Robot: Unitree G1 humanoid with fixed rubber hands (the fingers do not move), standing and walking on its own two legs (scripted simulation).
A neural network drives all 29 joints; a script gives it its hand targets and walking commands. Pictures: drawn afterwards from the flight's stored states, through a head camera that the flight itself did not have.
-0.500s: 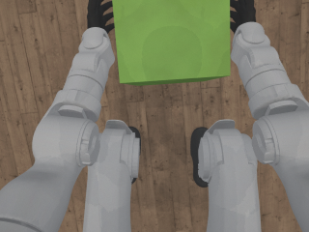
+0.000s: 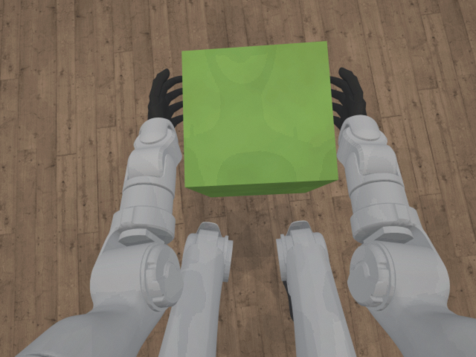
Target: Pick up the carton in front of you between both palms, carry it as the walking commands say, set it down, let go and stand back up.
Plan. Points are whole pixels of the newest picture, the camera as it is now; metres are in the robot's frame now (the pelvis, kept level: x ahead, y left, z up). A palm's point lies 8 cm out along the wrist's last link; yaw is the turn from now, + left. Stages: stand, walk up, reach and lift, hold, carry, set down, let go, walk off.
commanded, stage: reach and lift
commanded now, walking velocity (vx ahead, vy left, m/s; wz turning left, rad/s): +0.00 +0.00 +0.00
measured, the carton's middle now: (256, 136) +0.47 -0.01 -0.14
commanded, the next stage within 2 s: none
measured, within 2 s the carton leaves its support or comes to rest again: neither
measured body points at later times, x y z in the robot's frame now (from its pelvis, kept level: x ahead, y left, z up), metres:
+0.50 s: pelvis +0.05 +0.00 +0.13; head +0.21 -0.01 +0.56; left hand +0.46 +0.15 +0.08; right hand +0.45 -0.16 +0.08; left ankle +0.11 +0.13 -0.44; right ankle +0.11 -0.13 -0.44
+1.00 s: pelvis +0.10 +0.00 +0.26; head +0.13 +0.00 +0.71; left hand +0.42 +0.15 +0.24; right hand +0.42 -0.16 +0.23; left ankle +0.11 +0.13 -0.44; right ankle +0.11 -0.13 -0.44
